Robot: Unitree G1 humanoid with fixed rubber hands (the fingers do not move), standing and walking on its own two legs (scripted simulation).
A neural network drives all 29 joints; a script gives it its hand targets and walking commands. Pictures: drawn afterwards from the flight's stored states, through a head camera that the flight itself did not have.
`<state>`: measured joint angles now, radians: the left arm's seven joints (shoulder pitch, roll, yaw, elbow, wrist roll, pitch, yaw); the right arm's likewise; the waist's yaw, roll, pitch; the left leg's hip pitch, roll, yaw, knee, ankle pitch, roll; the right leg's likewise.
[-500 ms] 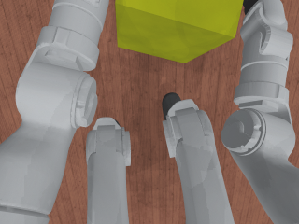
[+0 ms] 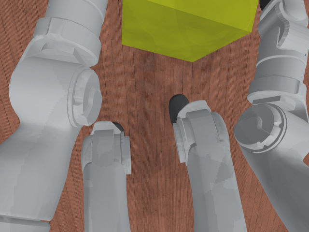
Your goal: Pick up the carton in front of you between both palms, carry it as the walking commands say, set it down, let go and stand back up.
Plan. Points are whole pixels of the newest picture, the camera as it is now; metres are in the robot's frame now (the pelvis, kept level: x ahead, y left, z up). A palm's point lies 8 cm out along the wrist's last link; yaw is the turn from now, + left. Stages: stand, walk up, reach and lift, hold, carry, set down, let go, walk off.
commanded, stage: set down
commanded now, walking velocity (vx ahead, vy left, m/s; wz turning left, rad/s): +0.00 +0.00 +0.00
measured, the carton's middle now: out of the picture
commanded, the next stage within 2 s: let go in 1.88 s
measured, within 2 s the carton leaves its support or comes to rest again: rests again in 0.60 s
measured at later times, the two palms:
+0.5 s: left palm out of the picture +0.61 +0.01 -0.18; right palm out of the picture +0.50 -0.29 -0.18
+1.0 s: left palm out of the picture +0.62 +0.03 -0.16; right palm out of the picture +0.49 -0.32 -0.17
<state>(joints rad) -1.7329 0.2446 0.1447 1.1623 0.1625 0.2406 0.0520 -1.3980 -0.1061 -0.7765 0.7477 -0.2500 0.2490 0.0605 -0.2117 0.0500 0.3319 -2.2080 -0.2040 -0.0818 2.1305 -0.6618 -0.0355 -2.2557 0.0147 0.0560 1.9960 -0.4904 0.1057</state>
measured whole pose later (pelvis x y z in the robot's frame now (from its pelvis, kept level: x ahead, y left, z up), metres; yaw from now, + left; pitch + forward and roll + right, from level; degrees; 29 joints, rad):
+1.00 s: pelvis -0.01 -0.02 -0.01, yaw -1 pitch +37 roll -3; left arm -1.78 0.53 -0.21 1.10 -0.18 0.23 0.05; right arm -1.50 -0.28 -0.44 0.96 0.15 0.14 -0.12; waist -0.21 0.02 0.49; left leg -2.16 -0.08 -0.07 2.19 -0.66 -0.03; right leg -2.23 -0.04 -0.03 2.05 -0.45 0.01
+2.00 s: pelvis +0.03 -0.02 +0.23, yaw +0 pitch +47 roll +0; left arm -1.42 0.36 0.18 1.00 0.13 0.31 -0.03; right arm -1.09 -0.14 -0.51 0.66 -0.04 0.28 -0.02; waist -0.22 0.06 0.00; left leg -1.61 -0.07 -0.06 1.22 -0.42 -0.02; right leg -1.68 0.00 0.02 1.13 -0.26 0.02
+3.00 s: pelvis +0.13 +0.00 +0.37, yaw -3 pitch +2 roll -1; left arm 0.18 0.20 0.06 0.48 0.02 0.05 -0.02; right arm 0.22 -0.21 -0.03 0.43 0.01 0.06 0.08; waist -0.02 0.01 0.04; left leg -0.17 -0.02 -0.05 0.46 -0.33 0.02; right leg -0.26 0.02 0.06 0.43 -0.21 0.02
